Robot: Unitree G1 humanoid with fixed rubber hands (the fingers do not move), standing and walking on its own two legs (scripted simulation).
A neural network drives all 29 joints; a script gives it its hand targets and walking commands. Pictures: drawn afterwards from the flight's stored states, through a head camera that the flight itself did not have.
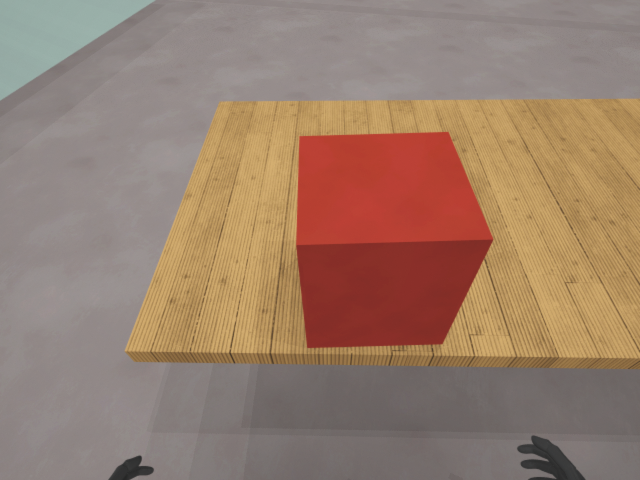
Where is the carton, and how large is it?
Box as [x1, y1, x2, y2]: [296, 132, 493, 347]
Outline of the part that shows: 448,132 299,136 296,247 307,347 442,343 493,239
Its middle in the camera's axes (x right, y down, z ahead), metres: +0.08 +0.01 +0.57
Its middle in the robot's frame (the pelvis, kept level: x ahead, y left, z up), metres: +0.43 -0.06 +0.04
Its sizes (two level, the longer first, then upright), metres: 0.210 0.200 0.250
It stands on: a table, 0.66 m high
